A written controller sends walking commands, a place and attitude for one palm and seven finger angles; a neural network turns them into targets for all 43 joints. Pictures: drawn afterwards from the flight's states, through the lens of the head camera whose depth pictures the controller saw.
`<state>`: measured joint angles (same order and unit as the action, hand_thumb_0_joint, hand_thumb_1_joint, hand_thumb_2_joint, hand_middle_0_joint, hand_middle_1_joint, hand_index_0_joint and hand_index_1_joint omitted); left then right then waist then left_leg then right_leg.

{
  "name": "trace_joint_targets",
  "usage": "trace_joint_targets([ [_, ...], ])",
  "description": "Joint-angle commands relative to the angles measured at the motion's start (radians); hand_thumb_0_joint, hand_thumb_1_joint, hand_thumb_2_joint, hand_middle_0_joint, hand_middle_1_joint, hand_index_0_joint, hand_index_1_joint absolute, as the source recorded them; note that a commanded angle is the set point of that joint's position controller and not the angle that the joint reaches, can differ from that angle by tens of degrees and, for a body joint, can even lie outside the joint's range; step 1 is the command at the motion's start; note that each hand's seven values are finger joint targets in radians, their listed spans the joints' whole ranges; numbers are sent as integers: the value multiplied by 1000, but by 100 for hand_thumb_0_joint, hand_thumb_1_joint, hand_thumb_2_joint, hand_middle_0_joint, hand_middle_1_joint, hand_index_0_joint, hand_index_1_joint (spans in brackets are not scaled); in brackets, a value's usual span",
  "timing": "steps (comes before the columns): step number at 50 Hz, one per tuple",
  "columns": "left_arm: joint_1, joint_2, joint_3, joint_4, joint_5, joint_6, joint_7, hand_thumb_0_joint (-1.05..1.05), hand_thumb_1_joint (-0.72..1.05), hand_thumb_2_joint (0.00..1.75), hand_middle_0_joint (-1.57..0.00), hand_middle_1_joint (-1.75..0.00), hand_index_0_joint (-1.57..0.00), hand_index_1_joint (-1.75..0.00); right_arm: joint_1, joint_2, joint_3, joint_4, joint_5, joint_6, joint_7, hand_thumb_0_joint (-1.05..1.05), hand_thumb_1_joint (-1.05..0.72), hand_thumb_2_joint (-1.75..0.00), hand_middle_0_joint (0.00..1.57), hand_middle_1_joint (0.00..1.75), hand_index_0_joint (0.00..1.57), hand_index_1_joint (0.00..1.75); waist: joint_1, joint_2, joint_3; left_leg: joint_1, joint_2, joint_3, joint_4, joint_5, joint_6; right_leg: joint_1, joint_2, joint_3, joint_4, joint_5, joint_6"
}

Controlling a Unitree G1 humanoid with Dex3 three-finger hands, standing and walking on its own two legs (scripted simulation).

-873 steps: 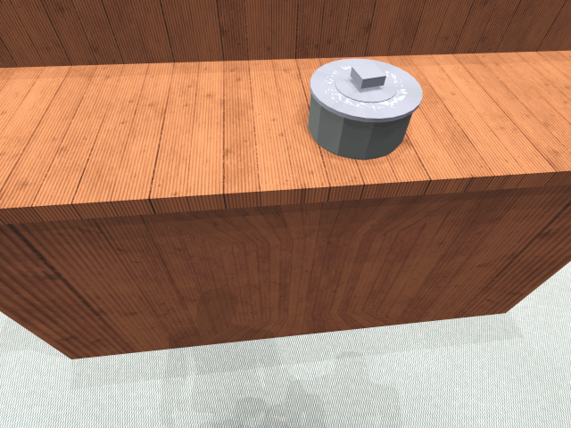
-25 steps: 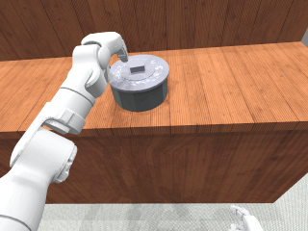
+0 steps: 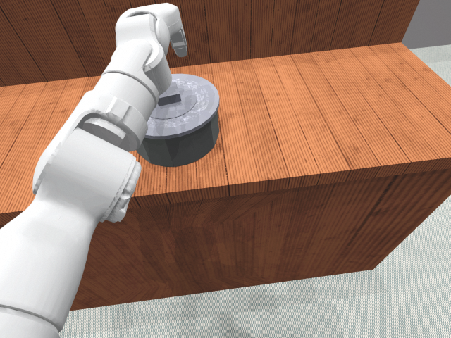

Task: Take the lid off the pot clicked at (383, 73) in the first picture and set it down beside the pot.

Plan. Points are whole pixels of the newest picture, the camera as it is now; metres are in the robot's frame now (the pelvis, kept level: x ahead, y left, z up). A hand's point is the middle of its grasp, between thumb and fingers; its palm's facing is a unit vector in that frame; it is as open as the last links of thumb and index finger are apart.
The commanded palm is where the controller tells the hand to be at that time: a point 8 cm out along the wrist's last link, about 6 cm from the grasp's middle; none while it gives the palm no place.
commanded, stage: move the open hand above the knob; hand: left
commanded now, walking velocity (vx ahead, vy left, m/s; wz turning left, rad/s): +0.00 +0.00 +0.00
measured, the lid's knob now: (167, 93) +0.55 +0.08 +0.15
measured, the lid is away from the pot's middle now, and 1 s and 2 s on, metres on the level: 0.00 0.00 0.01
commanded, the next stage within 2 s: lower the open fingers around the knob in 1.04 s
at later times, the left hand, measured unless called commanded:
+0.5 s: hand (150, 69) +0.50 +0.08 +0.24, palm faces -0.24 -0.05 -0.97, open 10.1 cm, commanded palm +0.52 +0.08 +0.29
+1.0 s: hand (153, 60) +0.53 +0.08 +0.23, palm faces -0.26 -0.07 -0.96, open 10.1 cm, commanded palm +0.54 +0.08 +0.29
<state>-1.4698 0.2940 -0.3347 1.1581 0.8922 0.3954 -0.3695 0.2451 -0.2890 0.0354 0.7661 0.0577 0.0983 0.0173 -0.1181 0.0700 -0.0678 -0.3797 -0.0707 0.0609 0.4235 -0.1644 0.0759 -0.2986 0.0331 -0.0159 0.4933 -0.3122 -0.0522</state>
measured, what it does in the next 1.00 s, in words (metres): stands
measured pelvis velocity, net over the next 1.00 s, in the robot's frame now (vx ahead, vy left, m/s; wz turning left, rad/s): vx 0.01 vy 0.02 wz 0.00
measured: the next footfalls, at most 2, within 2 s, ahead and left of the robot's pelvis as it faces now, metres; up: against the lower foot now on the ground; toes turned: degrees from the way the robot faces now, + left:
none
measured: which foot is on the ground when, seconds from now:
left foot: down 0.00-1.00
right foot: down 0.00-1.00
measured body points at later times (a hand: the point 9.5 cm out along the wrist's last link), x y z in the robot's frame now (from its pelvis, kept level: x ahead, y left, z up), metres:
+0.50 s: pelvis -0.01 +0.02 +0.00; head +0.03 +0.00 +0.45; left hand +0.51 +0.08 +0.29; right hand +0.01 -0.25 -0.14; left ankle +0.03 +0.08 -0.74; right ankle -0.04 -0.08 -0.74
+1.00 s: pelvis +0.01 +0.02 +0.00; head +0.07 +0.00 +0.44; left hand +0.54 +0.08 +0.29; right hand -0.03 -0.25 -0.14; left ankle +0.03 +0.08 -0.74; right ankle -0.04 -0.08 -0.74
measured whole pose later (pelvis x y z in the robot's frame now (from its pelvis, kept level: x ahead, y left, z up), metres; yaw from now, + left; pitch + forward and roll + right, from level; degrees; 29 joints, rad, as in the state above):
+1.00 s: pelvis +0.01 +0.02 +0.00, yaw +0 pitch +13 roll +0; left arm -1.62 0.31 -0.31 1.43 0.94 0.38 -0.33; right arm 0.40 -0.29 0.01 0.85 0.05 0.00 0.00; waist -0.20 0.07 -0.13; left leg -0.51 -0.08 0.07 0.45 -0.18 0.10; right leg -0.41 0.03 -0.01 0.49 -0.31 -0.03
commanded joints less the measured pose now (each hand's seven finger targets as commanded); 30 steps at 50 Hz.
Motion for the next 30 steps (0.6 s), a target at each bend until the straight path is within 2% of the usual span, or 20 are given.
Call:
trace_joint_targets([
  [1, -535, 235, 50, -41, 54, 50, 47, 0, -41, 174, -88, -8, -88, -8, 7, -126, -33, -87, -1, -22, -9, 0, -90, -90, 20, 30, 20, 30, 3, -186, -395, 235, 0, -61, 21, 281, 24, 60, -6, 52, -45, 517, 32],
  [2, -527, 226, 56, -57, 36, 47, 47, 0, -41, 174, -88, -8, -88, -8, 24, -129, -42, -87, -4, -19, -11, 0, -90, -90, 20, 30, 20, 30, 1, -181, -402, 247, 5, -66, 28, 303, 26, 71, -8, 46, -48, 535, 31],
  [4, -638, 225, 39, -108, 57, 34, 37, 0, -41, 174, -88, -8, -88, -8, 22, -127, -42, -94, -2, -33, -14, 0, -90, -90, 20, 30, 20, 30, -16, -169, -448, 285, 6, -69, 29, 307, 29, 48, -3, 52, -48, 515, 35],
  [6, -683, 246, 56, -154, 59, 5, 35, 0, -41, 174, -88, -8, -88, -8, 33, -122, -49, -95, -4, -52, -15, 0, -90, -90, 20, 30, 20, 30, -16, -141, -503, 348, 13, -84, 40, 354, 29, 32, -2, 59, -45, 502, 33],
  [7, -673, 201, 30, -191, 33, -14, 33, 0, -41, 174, -88, -8, -88, -8, 49, -119, -55, -104, -7, -58, -17, 0, -90, -90, 20, 30, 20, 30, -20, -106, -514, 375, 17, -93, 51, 405, 31, 25, -4, 57, -49, 509, 30],
  [10, -614, 223, 50, -75, 58, -10, 36, 0, -41, 174, -88, -8, -88, -8, 76, -125, -57, -73, -4, -66, -19, 0, -90, -90, 20, 30, 20, 30, -24, -152, -427, 350, 21, -94, 36, 328, 29, -38, 10, 46, -63, 416, 30],
  [12, -545, 193, 41, -12, 35, 5, 48, 0, -41, 174, -88, -8, -88, -8, 97, -136, -57, -62, -4, -60, -19, 0, -90, -90, 20, 30, 20, 30, -25, -145, -345, 305, 22, -92, 23, 300, 25, -54, 9, 34, -75, 393, 23],
  [13, -552, 176, 23, 33, 49, 20, 49, 0, -41, 174, -88, -8, -88, -8, 89, -140, -50, -53, -2, -57, -19, 0, -90, -90, 20, 30, 20, 30, -36, -169, -309, 281, 18, -88, 14, 246, 25, -79, 14, 32, -77, 363, 27],
  [14, -595, 202, 37, 23, 47, 26, 54, 0, -41, 174, -88, -8, -88, -8, 93, -143, -50, -50, -1, -59, -23, 0, -90, -90, 20, 30, 20, 30, -44, -186, -300, 266, 18, -85, 9, 213, 26, -75, 14, 35, -84, 358, 30],
  [15, -619, 231, 48, 13, 51, 26, 58, 0, -41, 174, -88, -8, -88, -8, 91, -144, -47, -52, 0, -64, -24, 0, -90, -90, 20, 30, 20, 30, -40, -183, -332, 267, 18, -87, 5, 198, 27, -59, 12, 41, -82, 352, 30],
  [17, -689, 182, 22, -61, 29, -2, 62, 0, -41, 174, -88, -8, -88, -8, 96, -139, -55, -62, -3, -78, -26, 0, -90, -90, 20, 30, 20, 30, -51, -118, -396, 328, 26, -102, 23, 245, 26, -73, 5, 43, -76, 361, 22],
  [18, -708, 151, -6, -48, 50, -8, 58, 0, -41, 174, -88, -8, -88, -8, 89, -136, -54, -57, 1, -83, -25, 0, -90, -90, 20, 30, 20, 30, -60, -106, -411, 358, 28, -113, 24, 240, 23, -111, 11, 43, -73, 327, 24],
  [21, -730, 126, -19, -3, 65, -13, 68, 0, -41, 174, -88, -8, -88, -8, 110, -135, -56, -34, 2, -92, -24, 0, -90, -90, 20, 30, 20, 30, -73, -80, -387, 383, 43, -140, 21, 206, 14, -190, 18, 31, -74, 233, 21],
  [22, -713, 110, -15, -5, 39, -20, 72, 0, -41, 174, -88, -8, -88, -8, 130, -139, -62, -33, -3, -94, -26, 0, -90, -90, 20, 30, 20, 30, -76, -70, -384, 387, 44, -138, 28, 232, 15, -186, 15, 28, -79, 250, 17],
  [23, -677, 150, 10, 85, 57, -5, 72, 0, -41, 174, -88, -8, -88, -8, 127, -146, -58, -15, -2, -89, -29, 0, -90, -90, 20, 30, 20, 30, -79, -129, -364, 346, 42, -131, 23, 182, 17, -182, 17, 28, -78, 236, 22],
  [24, -741, 167, 18, 61, 52, -3, 76, 0, -41, 174, -88, -8, -88, -8, 133, -151, -56, -13, -1, -92, -32, 0, -90, -90, 20, 30, 20, 30, -94, -138, -365, 326, 38, -123, 12, 139, 19, -175, 17, 32, -84, 230, 27],
  [25, -756, 198, 37, 75, 52, 1, 82, 0, -41, 174, -88, -8, -88, -8, 139, -148, -54, -10, -1, -99, -35, 0, -90, -90, 20, 30, 20, 30, -90, -156, -375, 311, 35, -122, 9, 120, 22, -155, 16, 36, -83, 226, 27],
  [27, -786, 161, 22, 39, 34, -13, 93, 0, -41, 174, -88, -8, -88, -8, 147, -148, -59, -12, 0, -110, -36, 0, -90, -90, 20, 30, 20, 30, -88, -110, -427, 345, 41, -125, 22, 181, 18, -155, 12, 39, -74, 263, 20],
  [29, -814, 161, 17, 55, 65, -16, 102, 0, -41, 174, -88, -8, -88, -8, 150, -147, -58, -3, -2, -119, -34, 0, -90, -90, 20, 30, 20, 30, -89, -70, -454, 377, 47, -141, 35, 233, 11, -196, 19, 36, -63, 254, 20],
  [30, -779, 168, 21, 107, 78, -7, 108, 0, -41, 174, -88, -8, -88, -8, 158, -146, -57, 5, -3, -116, -34, 0, -90, -90, 20, 30, 20, 30, -88, -93, -437, 360, 49, -142, 39, 229, 10, -202, 21, 34, -61, 246, 20],
])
